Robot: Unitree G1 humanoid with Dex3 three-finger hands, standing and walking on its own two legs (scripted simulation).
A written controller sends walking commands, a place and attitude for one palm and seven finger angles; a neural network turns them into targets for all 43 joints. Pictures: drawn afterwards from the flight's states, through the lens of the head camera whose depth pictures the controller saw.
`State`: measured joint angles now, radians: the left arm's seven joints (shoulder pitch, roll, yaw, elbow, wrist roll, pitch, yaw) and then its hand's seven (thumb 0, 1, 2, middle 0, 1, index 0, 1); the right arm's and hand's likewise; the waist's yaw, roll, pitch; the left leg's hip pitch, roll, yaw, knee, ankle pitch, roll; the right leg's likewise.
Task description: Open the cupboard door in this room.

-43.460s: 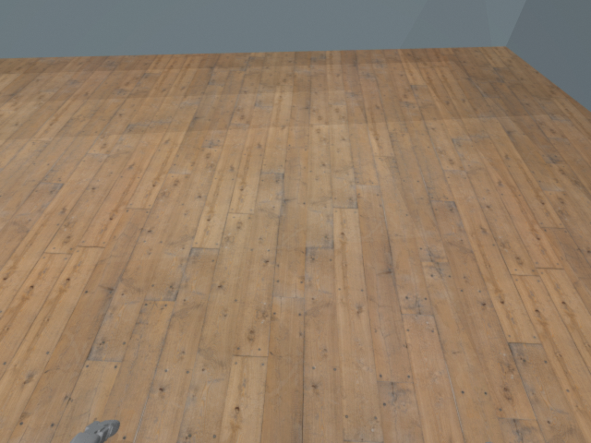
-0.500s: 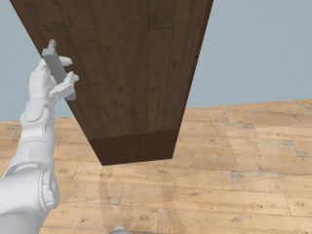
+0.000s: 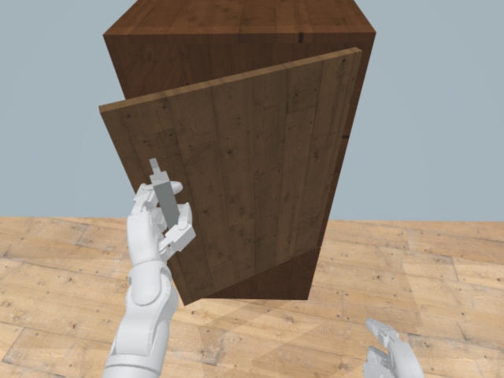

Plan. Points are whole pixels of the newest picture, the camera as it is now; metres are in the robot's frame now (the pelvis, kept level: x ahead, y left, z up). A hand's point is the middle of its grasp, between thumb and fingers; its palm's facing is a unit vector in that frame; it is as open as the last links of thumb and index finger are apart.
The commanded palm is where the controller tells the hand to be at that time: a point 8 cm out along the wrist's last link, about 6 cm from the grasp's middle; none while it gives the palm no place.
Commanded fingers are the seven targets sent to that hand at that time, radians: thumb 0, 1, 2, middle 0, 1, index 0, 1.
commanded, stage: pull the door open along its arc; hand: left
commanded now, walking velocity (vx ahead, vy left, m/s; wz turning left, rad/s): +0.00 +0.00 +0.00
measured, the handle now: (167, 204) +0.37 +0.16 +0.10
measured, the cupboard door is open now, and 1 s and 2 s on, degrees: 27 40 42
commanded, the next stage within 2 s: open thumb and fingers to let go in 0.26 s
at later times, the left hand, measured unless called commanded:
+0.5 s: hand (222, 261) +0.26 +0.06 +0.10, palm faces +0.41 -0.91 -0.01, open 6.3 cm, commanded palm +0.21 +0.10 +0.10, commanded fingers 0.00 0.34 0.66 -0.36 -1.29 -0.36 -1.29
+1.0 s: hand (218, 261) +0.26 +0.06 +0.10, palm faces +0.36 -0.93 +0.00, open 13.8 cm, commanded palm +0.22 +0.10 +0.10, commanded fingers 0.00 -0.50 0.30 -0.21 -0.65 -0.21 -0.65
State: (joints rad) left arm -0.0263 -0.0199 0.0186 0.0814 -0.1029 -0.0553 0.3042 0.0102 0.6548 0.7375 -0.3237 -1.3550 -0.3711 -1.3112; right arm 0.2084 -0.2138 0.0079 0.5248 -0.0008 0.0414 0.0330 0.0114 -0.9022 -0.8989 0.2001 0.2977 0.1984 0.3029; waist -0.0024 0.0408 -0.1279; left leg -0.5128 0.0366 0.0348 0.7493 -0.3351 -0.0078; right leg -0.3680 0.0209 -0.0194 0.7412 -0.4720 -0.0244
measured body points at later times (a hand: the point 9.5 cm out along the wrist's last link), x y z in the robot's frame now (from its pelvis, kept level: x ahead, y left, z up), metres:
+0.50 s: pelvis -0.01 -0.03 +0.00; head -0.04 -0.06 +0.45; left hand +0.23 +0.11 +0.11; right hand +0.18 -0.24 -0.10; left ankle +0.03 +0.12 -0.71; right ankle -0.06 -0.10 -0.71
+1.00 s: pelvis -0.01 -0.02 +0.00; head -0.03 -0.04 +0.45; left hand +0.24 +0.11 +0.10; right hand +0.18 -0.22 -0.09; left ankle +0.03 +0.13 -0.71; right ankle -0.06 -0.10 -0.71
